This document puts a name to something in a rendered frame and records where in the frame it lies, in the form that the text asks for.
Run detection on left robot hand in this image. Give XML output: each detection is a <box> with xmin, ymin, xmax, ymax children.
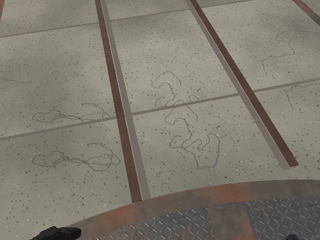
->
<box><xmin>29</xmin><ymin>226</ymin><xmax>82</xmax><ymax>240</ymax></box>

